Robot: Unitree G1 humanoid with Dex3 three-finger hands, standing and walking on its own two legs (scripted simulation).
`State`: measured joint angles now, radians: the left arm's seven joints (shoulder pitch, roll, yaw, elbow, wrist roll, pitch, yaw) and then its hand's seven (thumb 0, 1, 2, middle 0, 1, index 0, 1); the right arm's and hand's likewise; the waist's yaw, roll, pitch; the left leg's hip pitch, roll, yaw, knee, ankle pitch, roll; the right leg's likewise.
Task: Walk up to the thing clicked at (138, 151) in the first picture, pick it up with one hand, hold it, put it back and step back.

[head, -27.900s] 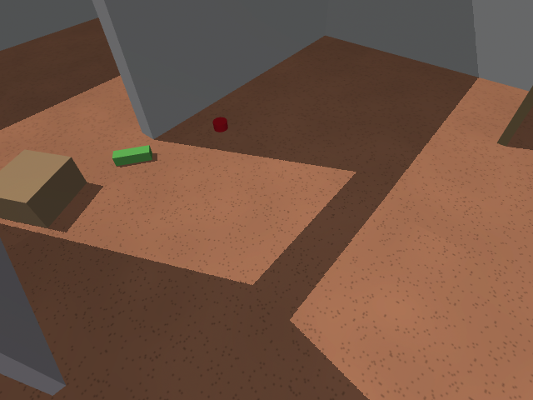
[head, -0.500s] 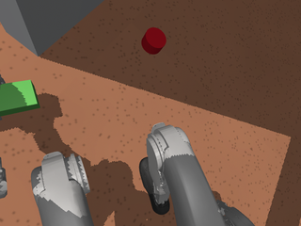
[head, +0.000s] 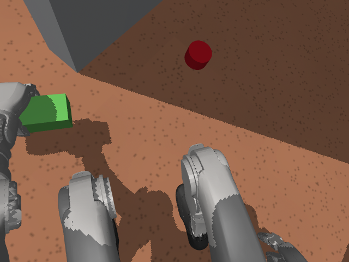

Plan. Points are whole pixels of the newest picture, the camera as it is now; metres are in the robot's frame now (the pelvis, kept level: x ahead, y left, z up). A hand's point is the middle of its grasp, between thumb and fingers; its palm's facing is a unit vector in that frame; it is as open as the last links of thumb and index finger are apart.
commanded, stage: lift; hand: left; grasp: from above
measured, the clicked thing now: (21, 116) +0.48 +0.29 -0.19
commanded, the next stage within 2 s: hold in 1.72 s
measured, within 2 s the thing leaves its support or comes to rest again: neither
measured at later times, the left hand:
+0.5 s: hand out of the picture +0.43 +0.31 -0.06, palm faces -0.47 -0.06 -0.88, open 9.6 cm
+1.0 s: hand out of the picture +0.37 +0.27 +0.15, palm faces -0.44 -0.09 -0.89, open 9.7 cm
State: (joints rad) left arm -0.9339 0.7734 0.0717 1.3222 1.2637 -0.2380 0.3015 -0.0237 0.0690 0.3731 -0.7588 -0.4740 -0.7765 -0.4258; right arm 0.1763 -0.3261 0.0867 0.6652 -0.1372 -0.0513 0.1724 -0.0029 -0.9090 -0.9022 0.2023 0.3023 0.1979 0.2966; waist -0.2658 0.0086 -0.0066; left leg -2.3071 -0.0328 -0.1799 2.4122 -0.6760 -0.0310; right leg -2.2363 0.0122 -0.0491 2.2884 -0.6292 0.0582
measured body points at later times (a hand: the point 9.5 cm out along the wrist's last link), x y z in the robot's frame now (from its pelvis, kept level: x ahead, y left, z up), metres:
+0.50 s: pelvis +0.00 +0.00 +0.07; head +0.21 +0.06 +0.46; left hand +0.45 +0.31 -0.01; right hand +0.09 -0.27 -0.04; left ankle +0.08 +0.13 -0.30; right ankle +0.12 -0.14 -0.30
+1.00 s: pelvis +0.02 +0.00 +0.23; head +0.15 +0.02 +0.66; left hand +0.38 +0.28 +0.21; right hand +0.16 -0.26 +0.11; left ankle +0.08 +0.13 -0.30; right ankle +0.12 -0.14 -0.30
